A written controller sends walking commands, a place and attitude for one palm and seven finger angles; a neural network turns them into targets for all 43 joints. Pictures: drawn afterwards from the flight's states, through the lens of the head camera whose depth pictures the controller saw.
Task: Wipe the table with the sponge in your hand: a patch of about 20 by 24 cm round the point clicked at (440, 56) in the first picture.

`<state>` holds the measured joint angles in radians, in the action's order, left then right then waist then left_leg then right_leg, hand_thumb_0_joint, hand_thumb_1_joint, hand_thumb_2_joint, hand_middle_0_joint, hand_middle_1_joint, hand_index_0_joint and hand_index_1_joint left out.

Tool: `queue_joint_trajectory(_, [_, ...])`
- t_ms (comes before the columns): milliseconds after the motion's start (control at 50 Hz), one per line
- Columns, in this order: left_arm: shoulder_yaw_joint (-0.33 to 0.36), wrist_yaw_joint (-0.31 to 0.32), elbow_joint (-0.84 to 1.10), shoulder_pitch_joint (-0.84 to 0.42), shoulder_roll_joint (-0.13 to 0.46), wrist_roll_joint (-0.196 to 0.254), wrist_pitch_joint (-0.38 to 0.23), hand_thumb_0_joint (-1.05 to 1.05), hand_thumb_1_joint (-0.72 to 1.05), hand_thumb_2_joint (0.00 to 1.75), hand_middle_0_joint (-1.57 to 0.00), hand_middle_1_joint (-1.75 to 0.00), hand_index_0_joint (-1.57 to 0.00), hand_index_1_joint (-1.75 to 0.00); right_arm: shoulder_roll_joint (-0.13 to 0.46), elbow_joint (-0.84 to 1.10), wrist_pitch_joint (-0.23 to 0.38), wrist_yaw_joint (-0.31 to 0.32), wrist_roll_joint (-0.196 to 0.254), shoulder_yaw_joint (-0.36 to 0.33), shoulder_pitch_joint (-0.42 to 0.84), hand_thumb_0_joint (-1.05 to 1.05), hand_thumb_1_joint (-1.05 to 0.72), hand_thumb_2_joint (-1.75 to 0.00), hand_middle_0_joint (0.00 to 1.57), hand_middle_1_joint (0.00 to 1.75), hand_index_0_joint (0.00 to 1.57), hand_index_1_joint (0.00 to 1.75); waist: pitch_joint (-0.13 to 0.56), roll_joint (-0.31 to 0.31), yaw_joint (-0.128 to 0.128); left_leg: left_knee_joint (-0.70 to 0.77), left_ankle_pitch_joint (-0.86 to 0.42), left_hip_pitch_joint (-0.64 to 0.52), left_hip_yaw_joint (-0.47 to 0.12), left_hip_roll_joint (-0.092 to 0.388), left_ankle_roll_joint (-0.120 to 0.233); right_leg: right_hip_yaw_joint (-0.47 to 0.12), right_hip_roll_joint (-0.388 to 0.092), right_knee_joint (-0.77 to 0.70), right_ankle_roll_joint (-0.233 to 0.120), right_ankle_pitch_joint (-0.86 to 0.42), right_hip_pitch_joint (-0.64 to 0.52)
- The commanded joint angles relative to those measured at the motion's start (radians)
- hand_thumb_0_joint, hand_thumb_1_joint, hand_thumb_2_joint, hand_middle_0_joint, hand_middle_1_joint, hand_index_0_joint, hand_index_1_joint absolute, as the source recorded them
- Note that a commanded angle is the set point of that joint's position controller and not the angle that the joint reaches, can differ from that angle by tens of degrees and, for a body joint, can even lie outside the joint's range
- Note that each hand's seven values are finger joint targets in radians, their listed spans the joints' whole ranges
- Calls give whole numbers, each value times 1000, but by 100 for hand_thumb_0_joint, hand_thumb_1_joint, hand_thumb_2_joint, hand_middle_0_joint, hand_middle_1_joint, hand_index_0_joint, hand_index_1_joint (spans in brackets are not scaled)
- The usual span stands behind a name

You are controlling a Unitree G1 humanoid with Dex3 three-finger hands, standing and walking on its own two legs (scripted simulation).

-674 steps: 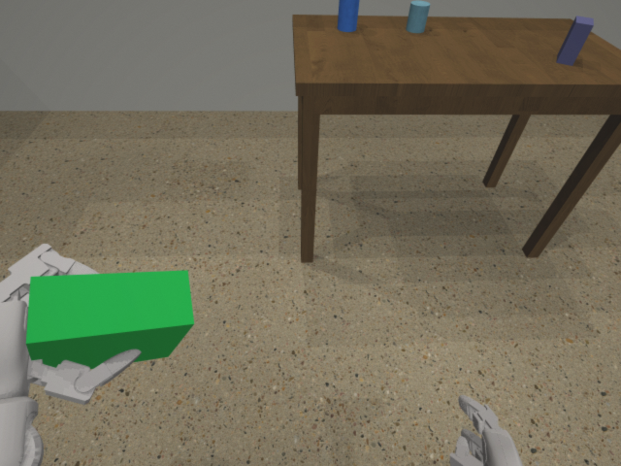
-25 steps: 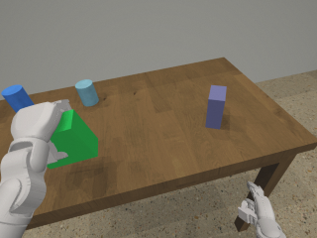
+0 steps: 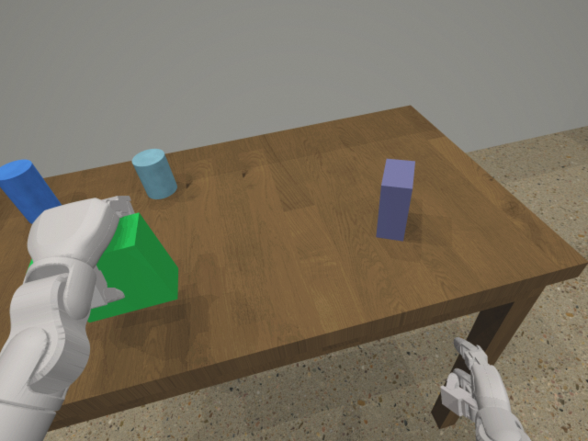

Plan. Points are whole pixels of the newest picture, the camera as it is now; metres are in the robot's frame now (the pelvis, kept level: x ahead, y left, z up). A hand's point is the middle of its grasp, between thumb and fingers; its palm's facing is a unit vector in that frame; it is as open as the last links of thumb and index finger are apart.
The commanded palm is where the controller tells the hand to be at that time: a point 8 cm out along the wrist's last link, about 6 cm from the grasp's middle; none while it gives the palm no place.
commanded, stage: move the sponge above the wiping area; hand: left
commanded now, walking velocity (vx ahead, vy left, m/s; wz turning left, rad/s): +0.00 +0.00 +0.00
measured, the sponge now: (121, 279) +0.26 +0.29 +0.11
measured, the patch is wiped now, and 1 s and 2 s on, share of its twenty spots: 0.00 0.00 0.00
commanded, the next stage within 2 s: lower the sponge onto the table in 1.44 s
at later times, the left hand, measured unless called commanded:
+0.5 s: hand (111, 259) +0.27 +0.29 +0.14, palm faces +0.08 -0.05 -1.00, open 9.9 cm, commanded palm +0.23 +0.29 +0.22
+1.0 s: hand (106, 257) +0.27 +0.30 +0.15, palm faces +0.10 -0.06 -0.99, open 9.9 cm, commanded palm +0.23 +0.29 +0.22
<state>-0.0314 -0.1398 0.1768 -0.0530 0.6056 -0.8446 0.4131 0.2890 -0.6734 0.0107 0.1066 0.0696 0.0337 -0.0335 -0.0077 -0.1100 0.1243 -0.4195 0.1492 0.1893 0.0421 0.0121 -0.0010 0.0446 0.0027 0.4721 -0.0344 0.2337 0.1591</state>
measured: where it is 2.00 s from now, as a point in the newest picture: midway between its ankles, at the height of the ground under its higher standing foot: outside the picture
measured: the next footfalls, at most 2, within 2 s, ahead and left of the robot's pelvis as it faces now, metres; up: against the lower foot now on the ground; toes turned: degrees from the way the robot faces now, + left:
none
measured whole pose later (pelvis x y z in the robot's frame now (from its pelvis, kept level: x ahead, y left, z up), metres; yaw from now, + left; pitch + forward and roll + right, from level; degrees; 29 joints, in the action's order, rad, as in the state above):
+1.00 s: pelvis +0.01 +0.01 +0.00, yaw +0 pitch -5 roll +0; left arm -0.04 -0.10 0.14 -0.04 0.58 -0.87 0.39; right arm 0.29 -0.67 0.01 0.10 0.07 0.02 -0.05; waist -0.01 -0.10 0.12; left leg -0.40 0.15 0.17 0.04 0.00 0.01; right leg 0.04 0.00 0.43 -0.02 0.22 0.13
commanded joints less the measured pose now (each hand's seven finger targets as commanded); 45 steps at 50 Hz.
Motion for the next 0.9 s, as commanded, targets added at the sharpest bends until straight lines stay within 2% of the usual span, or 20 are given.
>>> queue_joint_trajectory(0, [212,52,199,-284,292,-40,-13,0,10,130,-120,-160,-120,-160,64,197,69,-10,-9,-10,298,0,-90,-90,20,30,20,30,194,24,31,43,-35,-90,-95,-26,21,-148,-17,-122,-46,-8,3])
queue_joint_trajectory(20, [159,50,196,-288,239,-39,-15,0,10,130,-120,-160,-120,-160,58,199,68,-11,-10,-4,289,0,-90,-90,20,30,20,30,191,22,24,43,-36,-85,-88,-27,23,-118,-24,-121,-37,-9,6])
queue_joint_trajectory(100, [203,61,177,-305,288,-45,-22,0,10,130,-120,-160,-120,-160,66,193,71,-7,-9,-9,292,0,-90,-90,20,30,20,30,175,33,27,52,-8,-87,-98,-29,20,-144,-14,-133,-44,20,15])
queue_joint_trajectory(120, [163,62,167,-329,247,-48,-26,0,10,130,-120,-160,-120,-160,62,192,71,-7,-9,-7,279,0,-90,-90,20,30,20,30,190,35,18,50,-19,-86,-87,-27,22,-114,-22,-126,-36,7,9])
queue_joint_trajectory(200, [200,71,170,-333,285,-54,-32,0,10,130,-120,-160,-120,-160,65,187,71,-7,-9,-10,291,0,-90,-90,20,30,20,30,194,-5,26,58,-25,-98,-95,-32,19,-138,-13,-131,-47,-4,-1])
queue_joint_trajectory(220, [154,71,184,-328,228,-49,-38,0,10,130,-120,-160,-120,-160,56,194,73,-10,-10,-9,282,0,-90,-90,20,30,20,30,212,-6,23,56,-45,-101,-89,-28,21,-109,-21,-121,-41,-25,-13])
queue_joint_trajectory(280, [152,72,175,-291,227,-53,-40,0,10,130,-120,-160,-120,-160,62,185,65,-14,-14,-17,265,0,-90,-90,20,30,20,30,208,5,23,57,-66,-112,-91,-26,21,-104,-20,-126,-37,-51,-9])
queue_joint_trajectory(300, [191,75,167,-279,255,-46,-32,0,10,130,-120,-160,-120,-160,63,190,69,-14,-10,-14,289,0,-90,-90,20,30,20,30,184,22,30,62,-41,-101,-97,-25,19,-134,-13,-134,-48,-22,-5])
queue_joint_trajectory(320, [144,73,151,-293,209,-51,-28,0,10,130,-120,-160,-120,-160,60,186,65,-14,-10,-11,277,0,-90,-90,20,30,20,30,186,28,18,62,-37,-94,-85,-23,21,-105,-19,-131,-37,-20,-2])
queue_joint_trajectory(400, [177,79,144,-310,254,-62,-21,0,10,130,-120,-160,-120,-160,67,187,61,-13,-7,-12,290,0,-90,-90,20,30,20,30,180,21,25,70,-20,-93,-93,-30,20,-126,-10,-136,-44,-4,-1])
queue_joint_trajectory(420, [122,77,146,-330,195,-57,-23,0,10,130,-120,-160,-120,-160,59,192,61,-12,-7,-10,281,0,-90,-90,20,30,20,30,189,22,16,67,-22,-94,-81,-28,23,-97,-18,-132,-35,-9,-1])
queue_joint_trajectory(440, [142,78,112,-333,221,-58,-25,0,10,130,-120,-160,-120,-160,64,181,62,-10,-8,-13,266,0,-90,-90,20,30,20,30,179,50,14,67,-15,-93,-85,-28,22,-96,-17,-140,-32,4,10])
queue_joint_trajectory(500, [174,80,118,-353,264,-68,-32,0,10,130,-120,-160,-120,-160,67,181,62,-7,-7,-14,279,0,-90,-90,20,30,20,30,195,9,18,69,-3,-101,-90,-31,21,-127,-11,-142,-45,10,-2])
queue_joint_trajectory(520, [141,80,110,-361,226,-67,-37,0,10,130,-120,-160,-120,-160,62,185,64,-7,-9,-11,267,0,-90,-90,20,30,20,30,211,17,15,63,-21,-99,-82,-31,23,-101,-17,-134,-39,-5,-10])
queue_joint_trajectory(600, [188,79,74,-358,274,-65,-48,0,10,130,-120,-160,-120,-160,69,176,62,-5,-8,-14,267,0,-90,-90,20,30,20,30,190,23,13,61,-18,-101,-86,-30,22,-126,-12,-148,-44,0,1])
queue_joint_trajectory(620, [158,77,85,-353,237,-59,-55,0,10,130,-120,-160,-120,-160,64,182,63,-6,-8,-12,258,0,-90,-90,20,30,20,30,201,19,13,58,-34,-100,-82,-30,25,-99,-19,-141,-38,-16,-10])
queue_joint_trajectory(700, [181,75,139,-355,262,-56,-70,0,10,130,-120,-160,-120,-160,62,187,67,-8,-9,-12,275,0,-90,-90,20,30,20,30,209,-31,17,61,-57,-123,-92,-30,23,-115,-11,-139,-46,-45,-15])
queue_joint_trajectory(720, [151,76,129,-354,223,-55,-72,0,10,130,-120,-160,-120,-160,58,186,69,-9,-11,-14,258,0,-90,-90,20,30,20,30,217,-11,12,56,-66,-122,-85,-26,24,-92,-17,-133,-41,-53,-17])
queue_joint_trajectory(800, [190,78,176,-294,248,-47,-67,0,10,130,-120,-160,-120,-160,61,196,71,-17,-11,-18,275,0,-90,-90,20,30,20,30,216,-1,26,60,-86,-125,-97,-22,21,-113,-11,-130,-47,-75,-28])
queue_joint_trajectory(880, [164,82,166,-276,224,-53,-40,0,10,130,-120,-160,-120,-160,68,188,57,-23,-13,-21,255,0,-90,-90,20,30,20,30,194,7,24,67,-89,-109,-90,-21,20,-86,-16,-130,-35,-79,-18])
